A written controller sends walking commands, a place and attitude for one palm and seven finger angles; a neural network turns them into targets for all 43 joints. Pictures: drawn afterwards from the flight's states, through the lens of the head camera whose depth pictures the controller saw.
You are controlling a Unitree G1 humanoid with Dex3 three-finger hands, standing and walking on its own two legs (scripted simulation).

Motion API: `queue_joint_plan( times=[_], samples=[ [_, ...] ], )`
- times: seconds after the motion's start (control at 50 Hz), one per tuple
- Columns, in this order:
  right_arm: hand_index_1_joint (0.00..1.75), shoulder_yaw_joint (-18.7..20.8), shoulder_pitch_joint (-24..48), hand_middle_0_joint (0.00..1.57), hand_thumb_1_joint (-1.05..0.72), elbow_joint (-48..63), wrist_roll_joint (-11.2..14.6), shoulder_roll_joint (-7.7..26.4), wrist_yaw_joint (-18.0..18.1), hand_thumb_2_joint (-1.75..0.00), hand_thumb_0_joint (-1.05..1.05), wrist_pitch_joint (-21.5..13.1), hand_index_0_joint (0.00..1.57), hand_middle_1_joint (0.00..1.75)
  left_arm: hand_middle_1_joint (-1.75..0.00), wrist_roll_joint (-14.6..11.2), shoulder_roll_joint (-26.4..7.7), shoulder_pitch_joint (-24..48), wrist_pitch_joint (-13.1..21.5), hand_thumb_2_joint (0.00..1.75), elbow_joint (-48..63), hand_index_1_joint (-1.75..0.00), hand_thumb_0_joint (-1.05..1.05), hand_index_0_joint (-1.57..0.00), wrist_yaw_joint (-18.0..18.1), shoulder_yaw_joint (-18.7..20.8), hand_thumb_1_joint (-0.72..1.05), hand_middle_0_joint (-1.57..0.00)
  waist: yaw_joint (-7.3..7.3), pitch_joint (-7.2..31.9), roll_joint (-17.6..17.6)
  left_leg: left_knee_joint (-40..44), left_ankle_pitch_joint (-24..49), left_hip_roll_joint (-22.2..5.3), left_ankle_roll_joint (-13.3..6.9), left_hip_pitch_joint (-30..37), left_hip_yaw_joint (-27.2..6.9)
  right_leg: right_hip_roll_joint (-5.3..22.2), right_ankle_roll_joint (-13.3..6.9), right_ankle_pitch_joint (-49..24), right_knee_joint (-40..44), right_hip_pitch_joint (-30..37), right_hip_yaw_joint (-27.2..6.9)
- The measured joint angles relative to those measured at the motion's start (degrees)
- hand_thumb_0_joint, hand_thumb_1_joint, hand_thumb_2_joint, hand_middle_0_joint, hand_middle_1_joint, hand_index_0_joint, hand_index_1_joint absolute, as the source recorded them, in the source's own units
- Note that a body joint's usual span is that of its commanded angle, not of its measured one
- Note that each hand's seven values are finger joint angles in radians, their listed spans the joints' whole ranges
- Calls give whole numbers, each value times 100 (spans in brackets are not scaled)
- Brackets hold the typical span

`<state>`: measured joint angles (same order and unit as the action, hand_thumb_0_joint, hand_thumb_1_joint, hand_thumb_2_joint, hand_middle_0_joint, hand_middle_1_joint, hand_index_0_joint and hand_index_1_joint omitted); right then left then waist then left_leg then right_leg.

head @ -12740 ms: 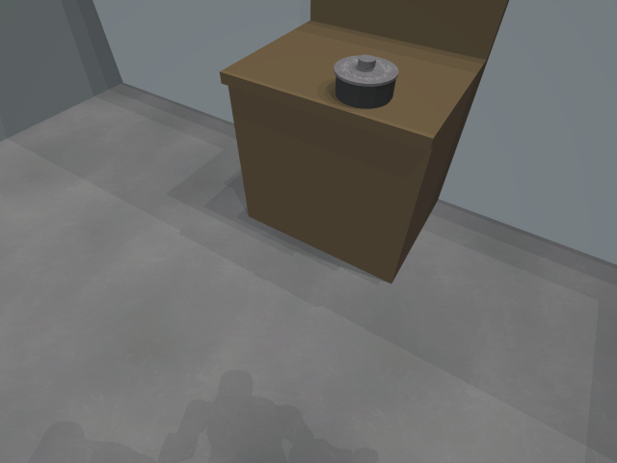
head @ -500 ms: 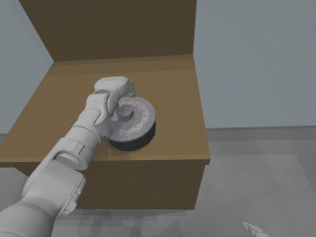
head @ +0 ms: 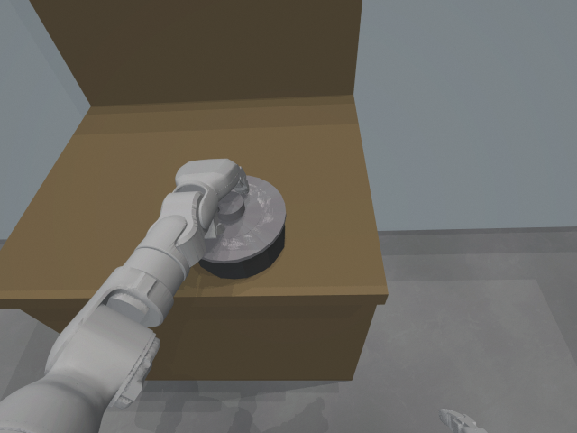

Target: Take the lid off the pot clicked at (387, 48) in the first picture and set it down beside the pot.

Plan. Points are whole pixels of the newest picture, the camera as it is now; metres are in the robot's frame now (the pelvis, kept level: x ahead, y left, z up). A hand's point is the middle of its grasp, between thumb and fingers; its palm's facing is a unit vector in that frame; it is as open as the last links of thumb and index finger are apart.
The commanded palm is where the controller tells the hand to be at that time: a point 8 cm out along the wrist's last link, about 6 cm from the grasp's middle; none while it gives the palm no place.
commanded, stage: lower the open fingers around the knob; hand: left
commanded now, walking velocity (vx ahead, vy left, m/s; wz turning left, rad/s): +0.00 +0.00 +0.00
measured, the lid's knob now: (229, 206) +0.46 +0.11 +0.03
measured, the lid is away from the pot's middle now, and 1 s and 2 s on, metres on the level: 0.00 0.00 0.01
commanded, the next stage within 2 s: close the fingers and squeeze the knob in 0.28 s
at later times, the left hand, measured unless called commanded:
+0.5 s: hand (226, 212) +0.43 +0.10 +0.05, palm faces -0.32 -0.04 -0.95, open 10.0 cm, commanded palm +0.42 +0.11 +0.12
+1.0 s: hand (223, 213) +0.43 +0.11 +0.05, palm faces -0.33 -0.05 -0.94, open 8.3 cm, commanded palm +0.42 +0.11 +0.12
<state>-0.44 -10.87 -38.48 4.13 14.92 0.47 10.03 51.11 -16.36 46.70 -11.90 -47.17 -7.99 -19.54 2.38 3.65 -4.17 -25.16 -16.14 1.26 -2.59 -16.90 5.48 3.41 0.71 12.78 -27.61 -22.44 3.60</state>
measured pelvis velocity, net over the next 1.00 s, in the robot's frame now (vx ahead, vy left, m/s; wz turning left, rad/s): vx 0.00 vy -0.01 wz -0.01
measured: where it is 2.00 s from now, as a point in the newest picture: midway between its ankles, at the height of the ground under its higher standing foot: outside the picture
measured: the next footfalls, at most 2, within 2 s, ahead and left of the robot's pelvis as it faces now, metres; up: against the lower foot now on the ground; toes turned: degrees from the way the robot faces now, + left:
none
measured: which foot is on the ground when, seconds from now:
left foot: down 0.00-1.00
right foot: down 0.00-1.00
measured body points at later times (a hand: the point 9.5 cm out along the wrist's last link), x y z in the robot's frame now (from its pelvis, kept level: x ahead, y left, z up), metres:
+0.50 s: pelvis +0.00 +0.00 +0.00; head +0.04 -0.04 +0.45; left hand +0.44 +0.10 +0.10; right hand +0.10 -0.25 -0.14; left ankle -0.04 +0.09 -0.74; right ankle +0.00 -0.13 -0.74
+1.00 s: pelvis +0.00 -0.01 +0.00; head +0.03 -0.04 +0.45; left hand +0.44 +0.11 +0.11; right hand +0.10 -0.26 -0.14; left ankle -0.04 +0.09 -0.74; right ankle +0.00 -0.13 -0.74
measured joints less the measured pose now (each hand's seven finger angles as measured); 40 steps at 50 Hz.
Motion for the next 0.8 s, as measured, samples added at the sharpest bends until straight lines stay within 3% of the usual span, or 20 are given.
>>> queue_joint_plan(
  times=[0.26, 0.42, 0.64, 0.8],
  samples=[
    [29, 41, 13, 19, -91, -76, -27, -34, -42, -90, 1, 84, 20, 30, -8, 54, 195, 39, -30, 135, -115, -8, 0, -84, 247, -146, -24, -84, -32, 58, -8, -131, -57, 6, 1, -146, -27, 17, -2, 60, -119, -131, 21],
    [29, 18, -36, 19, -91, -85, -33, -35, 10, -90, 1, 83, 20, 30, -9, 32, 190, 21, -62, 134, -149, -9, 0, -83, 250, 11, -24, -84, 35, 55, -27, -92, -41, -22, 20, -99, 4, -18, -23, 43, -99, -109, -11],
    [29, 33, -55, 19, -91, -76, -1, 24, 47, -90, 1, 59, 20, 30, -53, 51, 131, -63, -79, 117, -142, -53, 0, -66, 238, -17, -12, -66, 29, 25, -24, -57, -4, -57, 57, -33, -3, -55, -60, 13, -66, -45, -1],
    [29, 20, 10, 19, -91, -83, 5, 29, 156, -90, 1, -16, 20, 30, -72, 24, 101, 117, 21, 111, -366, -73, 0, -62, 184, 38, -3, -62, 51, -24, 15, -65, 19, -62, 70, -61, -13, -60, -80, 2, -87, -76, 7]
  ],
)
